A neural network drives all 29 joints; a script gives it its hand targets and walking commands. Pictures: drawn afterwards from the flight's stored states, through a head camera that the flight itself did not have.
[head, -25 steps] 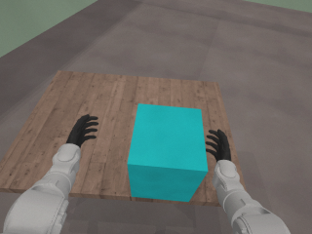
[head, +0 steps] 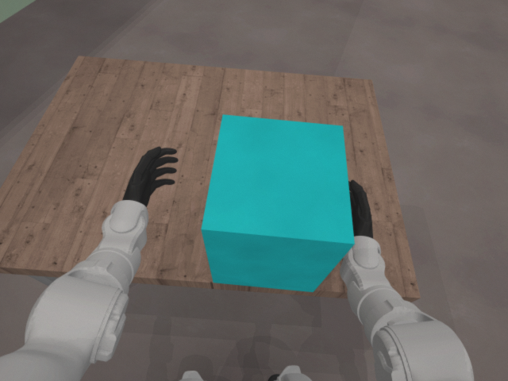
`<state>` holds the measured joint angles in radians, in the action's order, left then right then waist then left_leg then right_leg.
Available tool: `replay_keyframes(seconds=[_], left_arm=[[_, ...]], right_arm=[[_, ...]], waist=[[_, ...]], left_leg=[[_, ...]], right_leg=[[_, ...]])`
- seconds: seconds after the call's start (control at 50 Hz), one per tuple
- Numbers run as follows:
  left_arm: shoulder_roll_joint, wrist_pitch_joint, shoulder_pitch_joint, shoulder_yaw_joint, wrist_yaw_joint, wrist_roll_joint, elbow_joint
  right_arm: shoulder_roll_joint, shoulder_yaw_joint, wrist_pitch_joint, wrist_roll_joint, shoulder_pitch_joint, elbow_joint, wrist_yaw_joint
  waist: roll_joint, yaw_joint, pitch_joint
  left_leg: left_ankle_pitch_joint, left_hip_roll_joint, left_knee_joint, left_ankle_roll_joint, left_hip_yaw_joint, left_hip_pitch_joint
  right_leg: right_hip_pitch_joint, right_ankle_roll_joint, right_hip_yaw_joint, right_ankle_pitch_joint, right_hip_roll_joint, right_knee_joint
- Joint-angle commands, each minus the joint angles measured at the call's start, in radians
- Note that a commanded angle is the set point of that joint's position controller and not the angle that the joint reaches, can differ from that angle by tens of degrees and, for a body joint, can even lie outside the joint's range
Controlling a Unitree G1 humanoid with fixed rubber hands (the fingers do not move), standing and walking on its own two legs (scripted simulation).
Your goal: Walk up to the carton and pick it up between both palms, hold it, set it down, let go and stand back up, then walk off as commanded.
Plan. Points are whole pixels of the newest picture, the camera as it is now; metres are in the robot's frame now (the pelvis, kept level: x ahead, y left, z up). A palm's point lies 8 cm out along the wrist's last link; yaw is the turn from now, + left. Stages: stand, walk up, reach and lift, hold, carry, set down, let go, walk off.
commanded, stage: reach and lift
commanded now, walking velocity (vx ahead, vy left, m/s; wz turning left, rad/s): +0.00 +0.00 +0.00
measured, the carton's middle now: (272, 211) +0.43 -0.04 -0.04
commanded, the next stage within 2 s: none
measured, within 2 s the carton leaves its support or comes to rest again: leaves its support in 1.80 s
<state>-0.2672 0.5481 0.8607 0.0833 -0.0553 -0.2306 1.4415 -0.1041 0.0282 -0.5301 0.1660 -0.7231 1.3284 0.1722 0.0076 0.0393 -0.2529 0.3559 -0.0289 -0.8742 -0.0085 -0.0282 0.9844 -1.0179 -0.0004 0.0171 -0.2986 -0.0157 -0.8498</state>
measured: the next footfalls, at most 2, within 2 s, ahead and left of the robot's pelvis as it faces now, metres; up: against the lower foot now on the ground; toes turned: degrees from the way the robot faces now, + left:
none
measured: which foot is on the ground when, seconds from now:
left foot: down 0.00-1.00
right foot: down 0.00-1.00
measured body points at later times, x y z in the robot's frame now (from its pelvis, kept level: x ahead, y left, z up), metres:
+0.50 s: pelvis +0.00 +0.01 +0.00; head +0.13 +0.01 +0.44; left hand +0.44 +0.14 +0.00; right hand +0.40 -0.16 -0.02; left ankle +0.02 +0.12 -0.68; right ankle +0.04 -0.12 -0.68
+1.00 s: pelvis +0.01 +0.04 +0.01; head +0.13 +0.04 +0.44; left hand +0.44 +0.15 +0.00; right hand +0.39 -0.14 -0.02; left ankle +0.02 +0.12 -0.68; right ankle +0.04 -0.12 -0.68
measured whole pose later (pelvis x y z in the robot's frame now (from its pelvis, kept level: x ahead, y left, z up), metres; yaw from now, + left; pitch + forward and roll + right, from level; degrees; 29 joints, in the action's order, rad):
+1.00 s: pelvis +0.01 +0.04 +0.01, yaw -2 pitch +26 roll -4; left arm -0.08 0.64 0.90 -0.32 0.07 0.18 1.54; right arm -0.02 0.46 -0.68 -0.29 -0.75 1.38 0.19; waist -0.07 0.04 -0.20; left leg 0.37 -0.03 -0.88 0.03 -0.03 0.96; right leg -0.94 -0.02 0.01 -0.26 -0.02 -0.75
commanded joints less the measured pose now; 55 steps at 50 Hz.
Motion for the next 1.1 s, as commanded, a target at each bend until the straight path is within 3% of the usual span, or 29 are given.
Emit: replay_keyframes(seconds=[0.0, 0.08, 0.14, 0.2, 0.28, 0.3, 0.32, 0.38, 0.48, 0.52, 0.58, 0.62, 0.7, 0.72, 0.74, 0.82, 0.86, 0.96, 1.06, 1.08], left_arm=[[0.033, 0.029, 0.409, -0.087, 0.012, 0.097, -0.09], [0.101, 0.002, 0.408, -0.128, -0.001, 0.139, -0.043], [0.191, 0.012, 0.447, -0.158, -0.01, 0.203, -0.061], [0.335, 0.032, 0.453, -0.223, -0.031, 0.319, -0.078], [0.512, 0.05, 0.448, -0.323, -0.057, 0.525, -0.036], [0.609, 0.058, 0.468, -0.289, -0.07, 0.536, -0.035], [0.65, 0.064, 0.463, -0.297, -0.075, 0.559, -0.003], [0.686, 0.079, 0.432, -0.298, -0.072, 0.575, 0.057], [0.692, 0.087, 0.424, -0.315, -0.057, 0.585, 0.087], [0.704, 0.092, 0.418, -0.308, -0.052, 0.582, 0.098], [0.732, 0.106, 0.394, -0.293, -0.039, 0.57, 0.096], [0.756, 0.111, 0.39, -0.262, -0.033, 0.558, 0.083], [0.77, 0.113, 0.37, -0.252, -0.019, 0.559, 0.093], [0.78, 0.118, 0.365, -0.245, -0.015, 0.558, 0.089], [0.787, 0.114, 0.361, -0.246, -0.014, 0.556, 0.088], [0.781, 0.126, 0.345, -0.239, -0.004, 0.554, 0.081], [0.793, 0.129, 0.348, -0.234, -0.002, 0.548, 0.092], [0.796, 0.134, 0.32, -0.235, 0.0, 0.55, 0.098], [0.788, 0.133, 0.365, -0.231, 0.003, 0.544, 0.084], [0.79, 0.131, 0.345, -0.236, 0.001, 0.548, 0.102]], right_arm=[[0.095, 0.054, -0.08, -0.055, -0.387, -0.084, 0.015], [0.181, 0.068, -0.08, -0.081, -0.4, -0.062, 0.021], [0.262, 0.105, -0.104, -0.138, -0.435, -0.032, 0.004], [0.435, 0.128, -0.134, -0.243, -0.444, -0.018, -0.026], [0.652, 0.232, -0.17, -0.496, -0.417, 0.018, -0.062], [0.736, 0.241, -0.183, -0.53, -0.433, 0.026, -0.082], [0.775, 0.255, -0.194, -0.562, -0.445, 0.014, -0.089], [0.815, 0.258, -0.2, -0.602, -0.399, 0.066, -0.101], [0.843, 0.257, -0.175, -0.617, -0.406, 0.072, -0.115], [0.845, 0.259, -0.171, -0.623, -0.399, 0.08, -0.116], [0.845, 0.237, -0.173, -0.613, -0.393, 0.085, -0.122], [0.821, 0.261, -0.177, -0.617, -0.401, 0.093, -0.125], [0.79, 0.274, -0.183, -0.614, -0.413, 0.093, -0.135], [0.782, 0.285, -0.187, -0.618, -0.4, 0.107, -0.135], [0.787, 0.289, -0.183, -0.625, -0.396, 0.12, -0.134], [0.777, 0.278, -0.191, -0.628, -0.4, 0.094, -0.139], [0.778, 0.29, -0.191, -0.635, -0.397, 0.108, -0.14], [0.781, 0.287, -0.199, -0.63, -0.388, 0.114, -0.144], [0.786, 0.297, -0.195, -0.638, -0.387, 0.133, -0.136], [0.789, 0.285, -0.195, -0.634, -0.387, 0.128, -0.135]], waist=[[-0.069, 0.069, -0.588], [-0.031, 0.06, -0.5], [-0.059, 0.061, -0.494], [-0.066, 0.042, -0.49], [-0.022, 0.059, -0.467], [-0.044, 0.074, -0.476], [-0.037, 0.063, -0.478], [-0.034, 0.068, -0.463], [-0.039, 0.046, -0.416], [-0.039, 0.055, -0.428], [-0.056, 0.049, -0.45], [-0.085, 0.068, -0.463], [-0.109, 0.053, -0.456], [-0.117, 0.066, -0.452], [-0.103, 0.08, -0.439], [-0.109, 0.058, -0.474], [-0.099, 0.074, -0.458], [-0.105, 0.056, -0.453], [-0.097, 0.07, -0.443], [-0.094, 0.057, -0.432]], left_leg=[[-0.242, 0.043, -0.034, -0.026, 0.003, -0.21], [-0.222, 0.043, -0.019, -0.01, 0.0, -0.205], [-0.249, 0.046, -0.006, -0.018, 0.004, -0.257], [-0.262, 0.05, 0.008, -0.015, -0.005, -0.279], [-0.23, 0.048, 0.035, -0.011, -0.02, -0.267], [-0.266, 0.048, 0.034, -0.019, -0.015, -0.287], [-0.264, 0.046, 0.03, -0.019, -0.02, -0.279], [-0.283, 0.045, 0.038, -0.019, -0.017, -0.302], [-0.183, 0.044, 0.072, -0.01, -0.017, -0.293], [-0.193, 0.041, 0.067, -0.012, -0.014, -0.307], [-0.282, 0.039, 0.056, -0.025, -0.004, -0.362], [-0.312, 0.021, 0.063, -0.041, 0.02, -0.435], [-0.342, 0.009, 0.069, -0.054, 0.036, -0.488], [-0.368, 0.005, 0.064, -0.065, 0.04, -0.515], [-0.372, 0.005, 0.064, -0.063, 0.043, -0.517], [-0.398, 0.007, 0.058, -0.067, 0.037, -0.53], [-0.418, 0.005, 0.057, -0.074, 0.044, -0.537], [-0.408, 0.003, 0.058, -0.07, 0.042, -0.537], [-0.385, 0.0, 0.061, -0.07, 0.04, -0.516], [-0.4, 0.005, 0.056, -0.067, 0.038, -0.517]], right_leg=[[0.326, -0.025, -0.016, 0.253, 0.027, 0.054], [0.341, -0.031, -0.017, 0.22, 0.028, 0.075], [0.334, -0.02, -0.03, 0.23, 0.026, 0.088], [0.359, -0.013, -0.037, 0.249, 0.027, 0.098], [0.441, -0.004, -0.038, 0.278, 0.016, 0.106], [0.44, 0.002, -0.049, 0.326, 0.014, 0.109], [0.451, 0.005, -0.048, 0.329, 0.013, 0.11], [0.484, 0.012, -0.052, 0.343, 0.01, 0.122], [0.476, 0.023, -0.039, 0.203, 0.008, 0.154], [0.44, 0.027, -0.049, 0.19, 0.001, 0.157], [0.426, 0.034, -0.062, 0.231, -0.008, 0.162], [0.362, 0.042, -0.084, 0.2, -0.021, 0.168], [0.302, 0.048, -0.099, 0.16, -0.032, 0.18], [0.278, 0.051, -0.108, 0.157, -0.037, 0.182], [0.283, 0.05, -0.106, 0.163, -0.037, 0.19], [0.271, 0.053, -0.108, 0.168, -0.041, 0.19], [0.273, 0.052, -0.11, 0.174, -0.043, 0.195], [0.264, 0.056, -0.11, 0.177, -0.043, 0.195], [0.267, 0.053, -0.108, 0.172, -0.046, 0.199], [0.269, 0.054, -0.107, 0.181, -0.044, 0.198]])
